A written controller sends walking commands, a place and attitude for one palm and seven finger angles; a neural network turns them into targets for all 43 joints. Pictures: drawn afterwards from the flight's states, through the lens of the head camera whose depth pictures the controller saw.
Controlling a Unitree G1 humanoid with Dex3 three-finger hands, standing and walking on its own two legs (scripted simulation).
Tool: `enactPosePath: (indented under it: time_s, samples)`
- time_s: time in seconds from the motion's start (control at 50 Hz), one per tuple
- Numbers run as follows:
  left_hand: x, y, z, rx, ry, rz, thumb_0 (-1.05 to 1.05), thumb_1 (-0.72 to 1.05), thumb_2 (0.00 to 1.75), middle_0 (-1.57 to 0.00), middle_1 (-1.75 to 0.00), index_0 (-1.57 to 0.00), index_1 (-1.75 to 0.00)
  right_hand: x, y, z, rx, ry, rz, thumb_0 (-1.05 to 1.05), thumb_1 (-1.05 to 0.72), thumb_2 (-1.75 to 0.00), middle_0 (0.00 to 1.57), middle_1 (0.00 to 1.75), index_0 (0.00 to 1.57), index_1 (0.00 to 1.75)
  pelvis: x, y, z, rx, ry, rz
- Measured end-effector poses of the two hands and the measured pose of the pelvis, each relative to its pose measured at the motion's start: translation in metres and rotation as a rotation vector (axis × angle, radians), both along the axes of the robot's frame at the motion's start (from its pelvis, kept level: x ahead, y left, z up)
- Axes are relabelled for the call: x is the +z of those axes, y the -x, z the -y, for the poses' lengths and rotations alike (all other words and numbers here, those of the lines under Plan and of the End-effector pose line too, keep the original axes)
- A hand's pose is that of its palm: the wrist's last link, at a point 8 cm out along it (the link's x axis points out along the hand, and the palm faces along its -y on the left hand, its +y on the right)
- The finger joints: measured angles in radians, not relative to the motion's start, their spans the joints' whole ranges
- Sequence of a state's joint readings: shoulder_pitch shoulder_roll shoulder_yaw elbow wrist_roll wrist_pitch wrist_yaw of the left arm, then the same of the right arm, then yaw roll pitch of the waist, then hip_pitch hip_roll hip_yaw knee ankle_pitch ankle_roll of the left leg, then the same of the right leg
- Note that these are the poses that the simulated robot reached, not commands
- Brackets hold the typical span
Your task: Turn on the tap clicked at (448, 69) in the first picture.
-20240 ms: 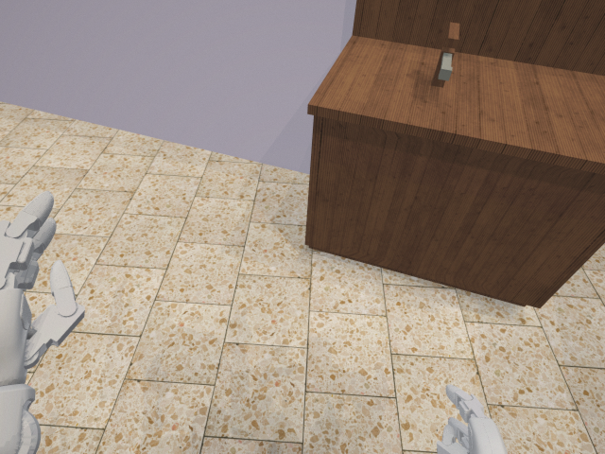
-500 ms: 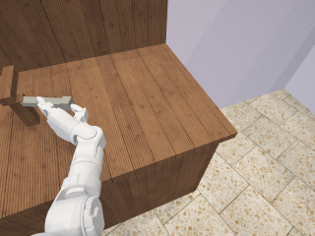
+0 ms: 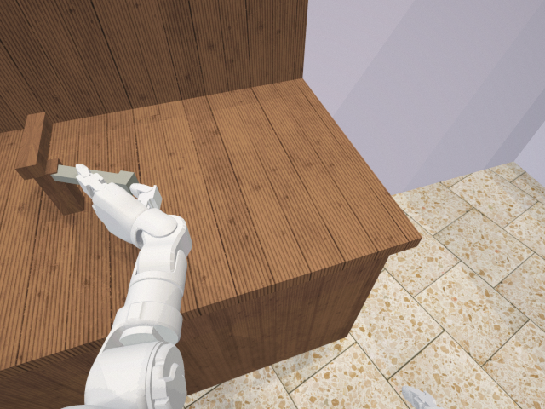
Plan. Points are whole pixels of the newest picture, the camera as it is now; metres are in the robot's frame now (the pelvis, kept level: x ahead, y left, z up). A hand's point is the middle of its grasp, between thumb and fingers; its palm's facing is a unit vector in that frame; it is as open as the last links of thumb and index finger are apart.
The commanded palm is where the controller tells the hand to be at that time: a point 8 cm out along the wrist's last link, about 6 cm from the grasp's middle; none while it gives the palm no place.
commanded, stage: lift the hand up off the lever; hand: left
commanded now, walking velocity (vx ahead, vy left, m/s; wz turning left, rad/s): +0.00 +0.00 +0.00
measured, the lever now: (126, 183) +0.45 +0.25 +0.08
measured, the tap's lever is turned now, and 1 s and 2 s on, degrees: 60 53 53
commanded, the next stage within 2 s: draw the hand back beside the body in 1.36 s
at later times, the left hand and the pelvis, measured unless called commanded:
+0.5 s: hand (135, 197) +0.39 +0.21 +0.11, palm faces +0.83 -0.56 -0.09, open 8.9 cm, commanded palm +0.35 +0.24 +0.13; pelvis -0.01 -0.01 +0.01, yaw +0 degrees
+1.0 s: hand (124, 179) +0.40 +0.22 +0.14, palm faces +0.84 -0.55 -0.04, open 8.7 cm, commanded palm +0.35 +0.24 +0.15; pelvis +0.00 +0.00 +0.01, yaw -1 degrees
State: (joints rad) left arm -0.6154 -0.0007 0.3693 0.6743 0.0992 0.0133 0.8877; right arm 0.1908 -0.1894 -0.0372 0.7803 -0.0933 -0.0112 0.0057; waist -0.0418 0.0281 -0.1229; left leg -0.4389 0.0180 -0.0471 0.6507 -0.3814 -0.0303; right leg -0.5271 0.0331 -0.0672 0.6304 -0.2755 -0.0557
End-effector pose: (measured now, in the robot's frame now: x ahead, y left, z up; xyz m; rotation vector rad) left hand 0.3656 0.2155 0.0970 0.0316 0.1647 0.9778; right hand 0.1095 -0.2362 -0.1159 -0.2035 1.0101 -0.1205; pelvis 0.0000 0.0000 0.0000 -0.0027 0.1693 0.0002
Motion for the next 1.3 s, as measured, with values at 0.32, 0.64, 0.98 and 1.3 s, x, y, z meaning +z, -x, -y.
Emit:
enactPosePath:
  time_s: [0.32, 0.64, 0.98, 1.3]
  samples:
    - [0.011, 0.018, -0.005, 0.012, 0.008, 0.009, 0.19, 0.77, 0.84, -0.15, -0.15, -0.16, -0.15, 0.01, -0.012, 0.013, -0.017, 0.015, 0.051, 0.01, -0.91, -0.9, 0.2, 0.3, 0.2, 0.3, 0.004, -0.002, 0.007, -0.002, -0.005, 0.039]
    - [0.019, 0.025, -0.008, 0.004, 0.014, 0.014, 0.23, 0.79, 0.87, -0.15, -0.15, -0.15, -0.15, 0.015, -0.022, 0.002, 0.009, 0.009, 0.104, 0.01, -0.91, -0.9, 0.2, 0.3, 0.2, 0.3, 0.006, 0.009, 0.005, 0.005, 0.0, 0.064]
    - [0.039, 0.02, -0.012, 0.006, 0.009, 0.054, 0.23, 0.81, 0.87, -0.15, -0.15, -0.16, -0.15, 0.015, -0.022, 0.0, -0.004, -0.003, 0.089, 0.01, -0.91, -0.9, 0.2, 0.3, 0.2, 0.3, 0.01, -0.001, 0.001, -0.011, -0.003, 0.076]
    - [0.05, 0.025, -0.019, -0.04, 0.026, 0.013, 0.02, 0.9, 0.9, -0.15, -0.15, -0.15, -0.15, 0.029, -0.061, -0.014, 0.065, -0.003, 0.15, 0.01, -0.91, -0.9, 0.2, 0.3, 0.2, 0.3, 0.016, 0.0, -0.003, 0.024, -0.001, 0.1]
